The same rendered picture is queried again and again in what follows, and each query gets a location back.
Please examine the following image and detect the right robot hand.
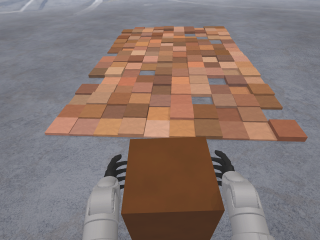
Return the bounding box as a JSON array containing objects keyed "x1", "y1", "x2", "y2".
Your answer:
[{"x1": 211, "y1": 150, "x2": 235, "y2": 186}]

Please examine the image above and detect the right robot forearm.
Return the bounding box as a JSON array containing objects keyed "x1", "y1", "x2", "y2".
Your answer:
[{"x1": 221, "y1": 171, "x2": 275, "y2": 240}]

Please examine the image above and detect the left robot forearm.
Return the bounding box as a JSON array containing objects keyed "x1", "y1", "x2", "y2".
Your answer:
[{"x1": 82, "y1": 176, "x2": 121, "y2": 240}]

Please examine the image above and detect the left robot hand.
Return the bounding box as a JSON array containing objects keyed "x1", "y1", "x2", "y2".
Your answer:
[{"x1": 104, "y1": 154, "x2": 128, "y2": 189}]

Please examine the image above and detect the carton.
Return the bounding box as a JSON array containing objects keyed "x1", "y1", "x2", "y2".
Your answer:
[{"x1": 121, "y1": 136, "x2": 225, "y2": 240}]

